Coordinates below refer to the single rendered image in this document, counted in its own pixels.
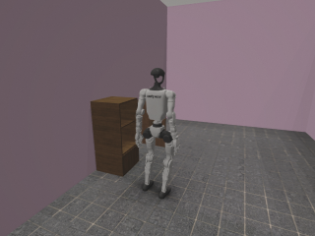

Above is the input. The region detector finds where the robot left shin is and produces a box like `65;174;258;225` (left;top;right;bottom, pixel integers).
145;154;154;185

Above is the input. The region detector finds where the right robot hand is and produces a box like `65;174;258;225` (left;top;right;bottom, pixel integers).
170;138;180;155

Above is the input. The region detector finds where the robot left upper arm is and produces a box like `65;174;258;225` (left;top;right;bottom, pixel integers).
136;88;148;115

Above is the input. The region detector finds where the robot right foot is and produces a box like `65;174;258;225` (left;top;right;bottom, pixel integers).
158;187;171;200

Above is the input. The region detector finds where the robot right forearm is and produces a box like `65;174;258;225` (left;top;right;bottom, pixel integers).
168;111;178;139

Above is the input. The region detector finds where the robot left forearm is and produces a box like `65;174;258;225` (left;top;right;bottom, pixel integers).
136;113;143;133

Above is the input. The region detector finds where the left robot hand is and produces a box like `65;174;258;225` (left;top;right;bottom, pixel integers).
135;132;144;148

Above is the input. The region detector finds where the robot right upper arm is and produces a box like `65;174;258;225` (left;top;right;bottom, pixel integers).
165;89;176;119

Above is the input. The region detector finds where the cupboard door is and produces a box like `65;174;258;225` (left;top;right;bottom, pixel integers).
137;99;166;148

